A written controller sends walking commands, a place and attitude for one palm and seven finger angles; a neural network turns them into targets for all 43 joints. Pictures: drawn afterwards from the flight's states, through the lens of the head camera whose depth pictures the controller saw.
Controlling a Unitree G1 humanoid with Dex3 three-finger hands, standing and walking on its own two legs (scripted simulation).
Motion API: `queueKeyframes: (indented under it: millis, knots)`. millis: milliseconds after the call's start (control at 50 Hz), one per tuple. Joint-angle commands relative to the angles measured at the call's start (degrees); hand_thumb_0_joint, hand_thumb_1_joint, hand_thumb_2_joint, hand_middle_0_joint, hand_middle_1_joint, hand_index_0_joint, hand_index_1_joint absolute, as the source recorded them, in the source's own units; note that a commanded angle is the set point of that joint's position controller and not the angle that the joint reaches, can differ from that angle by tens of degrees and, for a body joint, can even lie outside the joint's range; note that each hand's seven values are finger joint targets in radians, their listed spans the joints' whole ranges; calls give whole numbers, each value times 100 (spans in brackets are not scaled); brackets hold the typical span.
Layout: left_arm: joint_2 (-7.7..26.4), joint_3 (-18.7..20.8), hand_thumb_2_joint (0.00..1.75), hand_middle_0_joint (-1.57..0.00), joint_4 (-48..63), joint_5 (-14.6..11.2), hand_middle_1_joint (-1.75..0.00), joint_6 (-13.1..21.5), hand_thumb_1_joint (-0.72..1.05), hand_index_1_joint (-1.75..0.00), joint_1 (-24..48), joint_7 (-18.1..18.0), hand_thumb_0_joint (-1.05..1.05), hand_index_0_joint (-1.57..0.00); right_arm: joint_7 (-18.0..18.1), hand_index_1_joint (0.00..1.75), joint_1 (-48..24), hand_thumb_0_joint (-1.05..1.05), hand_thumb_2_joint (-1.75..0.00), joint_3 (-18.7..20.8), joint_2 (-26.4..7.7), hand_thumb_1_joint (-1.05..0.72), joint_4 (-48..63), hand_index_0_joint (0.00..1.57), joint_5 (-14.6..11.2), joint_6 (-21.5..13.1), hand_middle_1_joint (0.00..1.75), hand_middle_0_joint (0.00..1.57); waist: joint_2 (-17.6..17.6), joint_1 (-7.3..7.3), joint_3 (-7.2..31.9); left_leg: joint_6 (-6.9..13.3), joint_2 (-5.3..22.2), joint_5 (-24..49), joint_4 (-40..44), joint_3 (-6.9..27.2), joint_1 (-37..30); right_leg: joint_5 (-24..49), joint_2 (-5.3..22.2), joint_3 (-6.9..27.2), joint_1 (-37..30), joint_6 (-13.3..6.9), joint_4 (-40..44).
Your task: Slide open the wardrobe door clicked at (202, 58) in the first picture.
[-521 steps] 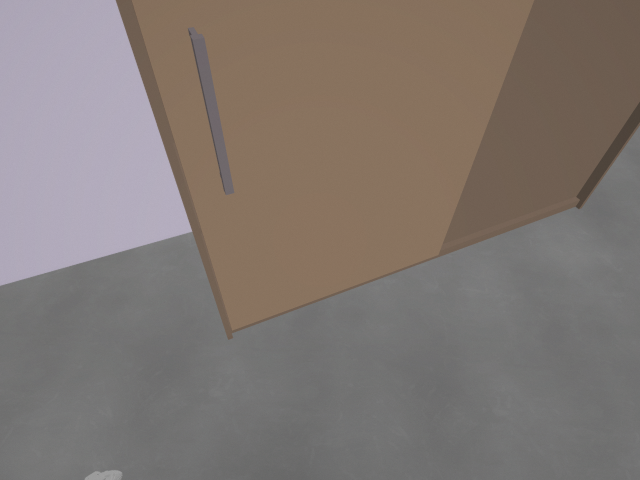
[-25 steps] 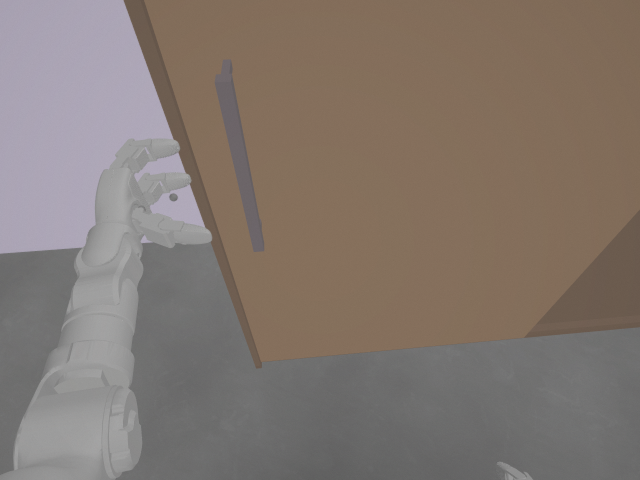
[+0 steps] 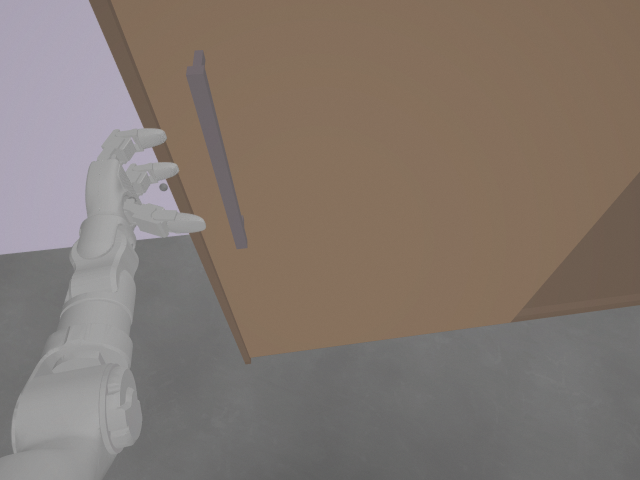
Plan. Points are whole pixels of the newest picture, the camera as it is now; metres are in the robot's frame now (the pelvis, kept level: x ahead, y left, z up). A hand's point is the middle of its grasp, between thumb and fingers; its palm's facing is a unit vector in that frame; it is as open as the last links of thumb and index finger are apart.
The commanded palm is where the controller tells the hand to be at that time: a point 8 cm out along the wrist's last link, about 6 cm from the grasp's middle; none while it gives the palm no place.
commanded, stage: move the hooked fingers beside the handle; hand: left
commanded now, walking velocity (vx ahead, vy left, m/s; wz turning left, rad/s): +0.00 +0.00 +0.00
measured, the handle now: (224, 167) +0.52 +0.14 +0.09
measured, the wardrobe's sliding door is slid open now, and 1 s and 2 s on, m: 0.00 0.00 0.00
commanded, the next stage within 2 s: feel for the door with the fingertips in 0.50 s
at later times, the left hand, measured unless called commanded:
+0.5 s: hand (157, 191) +0.44 +0.20 +0.13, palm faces +0.13 -0.99 +0.01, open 14.0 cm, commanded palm +0.40 +0.25 +0.13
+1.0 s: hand (199, 185) +0.45 +0.15 +0.13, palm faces +0.11 -0.99 -0.01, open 14.0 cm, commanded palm +0.41 +0.20 +0.13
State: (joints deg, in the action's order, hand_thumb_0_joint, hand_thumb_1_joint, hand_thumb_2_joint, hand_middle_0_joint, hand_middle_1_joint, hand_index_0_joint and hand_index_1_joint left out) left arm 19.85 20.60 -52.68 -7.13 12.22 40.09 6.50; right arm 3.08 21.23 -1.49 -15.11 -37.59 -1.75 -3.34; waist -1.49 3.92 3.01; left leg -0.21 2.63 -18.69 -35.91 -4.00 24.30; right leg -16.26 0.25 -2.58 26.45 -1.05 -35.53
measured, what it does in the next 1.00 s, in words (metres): stands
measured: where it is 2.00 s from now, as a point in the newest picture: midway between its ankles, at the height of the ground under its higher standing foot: outside the picture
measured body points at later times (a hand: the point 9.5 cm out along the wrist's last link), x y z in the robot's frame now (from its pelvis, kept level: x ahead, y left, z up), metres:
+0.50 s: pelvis +0.00 +0.01 +0.00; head +0.03 +0.01 +0.45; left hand +0.43 +0.26 +0.13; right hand +0.09 -0.24 -0.11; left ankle -0.01 +0.12 -0.73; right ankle +0.01 -0.11 -0.73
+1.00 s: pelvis -0.01 +0.01 +0.00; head +0.03 +0.00 +0.45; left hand +0.44 +0.20 +0.13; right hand +0.09 -0.24 -0.12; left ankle -0.01 +0.12 -0.73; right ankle +0.01 -0.11 -0.73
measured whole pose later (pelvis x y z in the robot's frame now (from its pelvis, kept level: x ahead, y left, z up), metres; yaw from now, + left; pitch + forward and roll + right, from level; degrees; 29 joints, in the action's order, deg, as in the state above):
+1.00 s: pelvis -0.01 +0.01 +0.00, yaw +1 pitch +7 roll +0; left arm 13.3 13.5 -52.5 -5.8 11.6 43.5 -0.1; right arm 2.4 18.6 -1.7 -14.1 -38.4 -1.0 -4.7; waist -1.4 3.4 3.2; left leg 0.1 1.8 -18.6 -37.0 -3.0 25.4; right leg -16.3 1.1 -3.4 26.8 -0.7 -36.2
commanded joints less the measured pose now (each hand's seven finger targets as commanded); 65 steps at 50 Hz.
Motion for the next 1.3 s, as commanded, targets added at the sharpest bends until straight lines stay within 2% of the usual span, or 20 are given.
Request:
queueKeyframes:
  millis: [0, 20, 80, 160, 200, 260, 320, 380, 420, 460, 520, 660, 720, 880, 940, 960, 1060, 1160, 1240, 1280]
  knots:
    - [1669, 256, 30, -30, 1498, -106, -120, 374, -50, -120, 2598, 109, 0, -30, 93, 30, 56, 0, -90, 309, -829, -90, 666, 20, -26, -232, 30, 20, 52, -124, 1971, 261, -272, 1299, 381, 209, -516, 1871, -82, 198, -1296, 8, 362]
    - [1571, 160, 30, -30, 1591, -124, -120, 369, -50, -120, 2582, 146, 0, -30, 100, 30, 6, 0, -90, 299, -801, -90, 676, 20, -39, -235, 30, 20, -170, -121, 1989, 256, -282, 1344, 357, 184, -589, 1924, -81, 217, -1281, -5, 360]
    - [1191, -204, 30, -30, 1473, -191, -120, 328, -50, -120, 2822, 214, 0, -30, 118, 30, 16, 0, -90, 288, -790, -90, 604, 20, -52, -264, 30, 20, -61, 52, 1731, 250, -255, 1185, 355, 263, -619, 1682, -95, 153, -973, 10, 418]
    - [1224, -161, 30, -30, 1209, -214, -120, 310, -50, -120, 2963, 216, 0, -30, 126, 30, 95, 0, -90, 288, -837, -90, 535, 20, -31, -289, 30, 20, 111, 72, 1783, 247, -262, 1111, 333, 326, -638, 1506, -96, 118, -895, -2, 408]
    - [1274, -85, 30, -30, 1380, -183, -120, 360, -50, -120, 2857, 176, 0, -30, 101, 30, 54, 0, -90, 292, -812, -90, 570, 20, -18, -298, 30, 20, -149, -35, 2062, 225, -279, 1369, 295, 331, -752, 1734, -91, 120, -982, -24, 318]
    - [1180, -181, 30, -30, 1112, -159, -120, 355, -50, -120, 2787, 145, 0, -30, 76, 30, 83, 0, -90, 277, -826, -90, 548, 20, -16, -274, 30, 20, 186, 8, 1766, 221, -249, 1314, 300, 376, -585, 1627, -99, 64, -869, -20, 317]
    - [1186, -151, 30, -30, 1296, -120, -120, 371, -50, -120, 2857, 80, 0, -30, 51, 30, 22, 0, -90, 278, -809, -90, 610, 20, -13, -266, 30, 20, -170, -56, 1934, 192, -257, 1395, 300, 377, -699, 1655, -95, 75, -852, -48, 262]
    - [1246, -53, 30, -30, 1289, -119, -120, 382, -50, -120, 2653, 16, 0, -30, 43, 30, 13, 0, -90, 276, -807, -90, 661, 20, -3, -251, 30, 20, 106, -96, 1975, 203, -246, 1434, 299, 374, -617, 1726, -109, 72, -985, -33, 247]
    - [1206, -120, 30, -30, 1504, -89, -120, 396, -50, -120, 2782, 2, 0, -30, 33, 30, -29, 0, -90, 268, -788, -90, 680, 20, -2, -241, 30, 20, -200, -91, 1983, 181, -246, 1517, 302, 358, -698, 1789, -105, 76, -951, -48, 228]
    - [1368, 36, 30, -30, 1473, -86, -120, 383, -50, -120, 2529, -21, 0, -30, 40, 30, 3, 0, -90, 285, -818, -90, 686, 20, -4, -217, 30, 20, 13, -134, 1981, 188, -218, 1605, 292, 392, -680, 1796, -118, 52, -1011, -53, 225]
    - [1012, -224, 30, -30, 1806, -124, -120, 370, -50, -120, 2583, -3, 0, -30, 28, 30, -59, 0, -90, 290, -766, -90, 706, 20, -11, -249, 30, 20, -257, -107, 2079, 155, -206, 1776, 299, 397, -907, 1853, -133, 40, -933, -61, 222]
    - [665, -437, 30, -30, 1713, -178, -120, 126, -50, -120, 2482, -153, 0, -30, 30, 30, -104, 0, -90, 287, -777, -90, 618, 20, -25, -292, 30, 20, 115, -48, 1621, 160, -194, 1344, 399, 440, -757, 1426, -138, -21, -795, -48, 366]
    - [367, -705, 30, -30, 1795, -91, -120, 120, -50, -120, 2735, -270, 0, -30, 20, 30, -154, 0, -90, 279, -716, -90, 596, 20, -19, -318, 30, 20, -80, 0, 1647, 140, -207, 1269, 402, 442, -842, 1355, -122, -17, -674, -45, 360]
    - [550, -501, 30, -30, 1381, 82, -120, 357, -50, -120, 3112, -632, 0, -30, 5, 30, -75, 0, -90, 275, -704, -90, 474, 20, 61, -359, 30, 20, 86, -33, 1915, 147, -239, 1214, 354, 440, -753, 1384, -112, 33, -786, -44, 293]
    - [304, -673, 30, -30, 1371, 139, -120, 404, -50, -120, 3127, -691, 0, -30, -41, 30, -65, 0, -90, 281, -665, -90, 496, 20, 66, -360, 30, 20, 7, -20, 1971, 144, -254, 1341, 317, 392, -758, 1567, -110, 34, -804, -48, 258]
    - [520, -473, 30, -30, 1213, 157, -120, 407, -50, -120, 2937, -734, 0, -30, -35, 30, -6, 0, -90, 294, -704, -90, 484, 20, 79, -337, 30, 20, 270, -68, 1982, 153, -238, 1377, 319, 405, -661, 1608, -116, 17, -914, -42, 246]
    - [898, -163, 30, -30, 1115, 206, -120, 411, -50, -120, 3018, -801, 0, -30, -7, 30, 25, 0, -90, 289, -714, -90, 527, 20, 100, -230, 30, 20, 455, -93, 1934, 207, -271, 1293, 350, 302, -390, 1764, -87, 111, -1197, -3, 300]
    - [1109, -126, 30, -30, 1049, 200, -120, 541, -50, -120, 3215, -631, 0, -30, 34, 30, 57, 0, -90, 299, -720, -90, 492, 20, 82, -189, 30, 20, 387, 1, 1931, 239, -284, 1156, 323, 232, -324, 1805, -70, 213, -1293, 26, 369]
    - [819, -435, 30, -30, 764, 110, -120, 519, -50, -120, 3393, -383, 0, -30, 44, 30, 92, 0, -90, 296, -723, -90, 429, 20, 41, -186, 30, 20, 235, 158, 1742, 237, -294, 973, 310, 213, -341, 1663, -77, 201, -1023, 36, 441]
    - [972, -283, 30, -30, 726, 27, -120, 554, -50, -120, 3489, -322, 0, -30, 51, 30, 148, 0, -90, 312, -763, -90, 415, 20, 39, -203, 30, 20, 163, 125, 1910, 244, -315, 982, 292, 223, -376, 1637, -76, 227, -1079, 29, 436]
